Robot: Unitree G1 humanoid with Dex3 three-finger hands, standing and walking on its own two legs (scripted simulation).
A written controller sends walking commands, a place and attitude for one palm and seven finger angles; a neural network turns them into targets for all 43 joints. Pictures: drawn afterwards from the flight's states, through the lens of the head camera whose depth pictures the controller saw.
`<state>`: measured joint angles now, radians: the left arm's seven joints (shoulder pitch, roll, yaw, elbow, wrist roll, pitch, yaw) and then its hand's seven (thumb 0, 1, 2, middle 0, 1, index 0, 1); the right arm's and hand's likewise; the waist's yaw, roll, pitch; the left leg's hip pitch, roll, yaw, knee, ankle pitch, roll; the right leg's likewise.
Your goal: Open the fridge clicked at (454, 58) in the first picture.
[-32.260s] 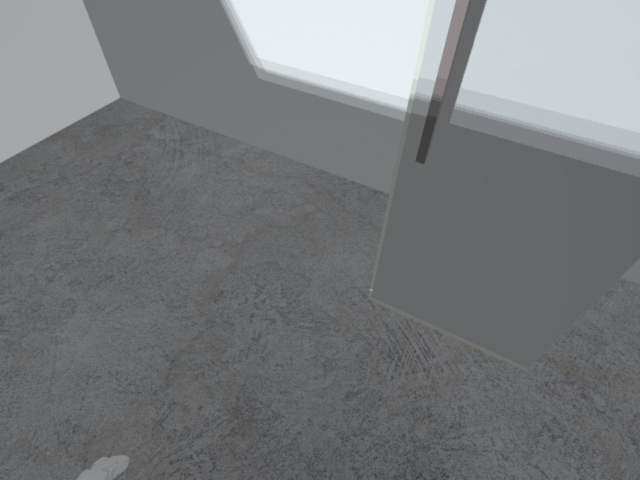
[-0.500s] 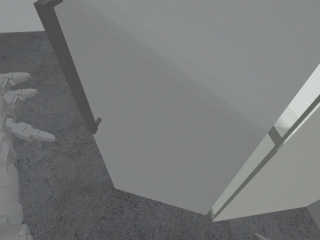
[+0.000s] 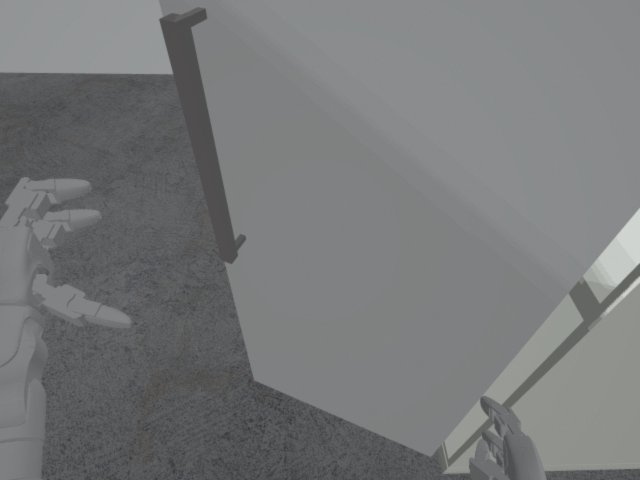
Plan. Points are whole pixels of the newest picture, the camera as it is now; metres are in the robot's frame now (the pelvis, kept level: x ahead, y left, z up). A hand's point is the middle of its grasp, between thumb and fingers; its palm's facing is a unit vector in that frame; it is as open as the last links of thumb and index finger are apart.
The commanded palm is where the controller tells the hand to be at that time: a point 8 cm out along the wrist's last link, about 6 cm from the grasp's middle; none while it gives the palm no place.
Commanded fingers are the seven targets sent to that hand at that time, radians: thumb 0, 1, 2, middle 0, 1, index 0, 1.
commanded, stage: draw the hand back to the body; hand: left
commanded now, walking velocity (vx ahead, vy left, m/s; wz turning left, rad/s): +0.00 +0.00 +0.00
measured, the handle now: (216, 161) +0.47 +0.20 +0.16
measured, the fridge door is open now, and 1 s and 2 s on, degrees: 66 66 66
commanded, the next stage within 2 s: step back with the hand held close in 1.62 s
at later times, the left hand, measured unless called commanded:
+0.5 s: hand (74, 285) +0.25 +0.29 +0.15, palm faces +0.08 -0.99 -0.06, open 14.7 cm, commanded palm +0.22 +0.32 +0.17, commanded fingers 0.00 -0.41 0.27 -0.25 -1.07 -0.25 -1.07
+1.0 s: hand (58, 292) +0.23 +0.28 +0.17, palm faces +0.50 -0.79 -0.35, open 11.2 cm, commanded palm +0.18 +0.31 +0.18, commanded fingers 0.00 0.50 0.71 -0.21 -0.53 -0.21 -0.53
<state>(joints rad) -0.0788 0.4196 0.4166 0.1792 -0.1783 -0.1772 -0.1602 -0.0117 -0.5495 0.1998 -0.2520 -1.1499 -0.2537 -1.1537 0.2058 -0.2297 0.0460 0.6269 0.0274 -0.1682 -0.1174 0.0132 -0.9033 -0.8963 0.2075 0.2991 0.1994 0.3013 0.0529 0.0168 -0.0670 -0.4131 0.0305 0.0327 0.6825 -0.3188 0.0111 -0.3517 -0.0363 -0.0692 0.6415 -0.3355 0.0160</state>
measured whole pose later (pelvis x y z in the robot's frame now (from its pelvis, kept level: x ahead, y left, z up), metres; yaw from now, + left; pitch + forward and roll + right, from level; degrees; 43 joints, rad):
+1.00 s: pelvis +0.02 +0.00 +0.01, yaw +0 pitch -2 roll +0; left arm 0.33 0.36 0.36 -0.28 -0.07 -0.06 0.12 0.00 0.16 0.54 -0.23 -0.74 -0.23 -0.74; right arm 0.22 -0.21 0.04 0.67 0.00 -0.20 -0.09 0.02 -0.90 -0.90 0.21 0.30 0.20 0.30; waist 0.07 0.04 -0.03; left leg -0.20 0.01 0.05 0.53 -0.29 0.02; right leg -0.15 -0.05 -0.05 0.50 -0.31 0.03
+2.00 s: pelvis +0.00 +0.00 +0.02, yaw -2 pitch -1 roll -1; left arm 0.49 0.38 0.38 -0.44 -0.05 -0.16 0.13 0.02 0.89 0.90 -0.21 -0.30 -0.21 -0.30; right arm 0.17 -0.22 0.00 0.57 0.01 -0.05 -0.09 0.02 -0.91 -0.90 0.21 0.30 0.20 0.30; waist 0.01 0.01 0.05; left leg -0.26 0.03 0.07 0.52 -0.24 0.02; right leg -0.21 -0.03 -0.03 0.48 -0.25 0.02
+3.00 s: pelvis -0.16 +0.01 +0.01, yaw -3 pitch +2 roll -1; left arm 0.51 0.46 0.42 -0.52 -0.05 -0.24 0.13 0.01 0.89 0.90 -0.21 -0.30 -0.21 -0.31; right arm 0.17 -0.19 0.02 0.62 0.01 -0.09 -0.10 0.02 -0.90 -0.90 0.21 0.30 0.20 0.30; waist 0.02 -0.03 0.00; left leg -0.37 0.01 0.02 0.55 -0.13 0.01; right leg -0.19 0.02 -0.01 0.52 -0.34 -0.01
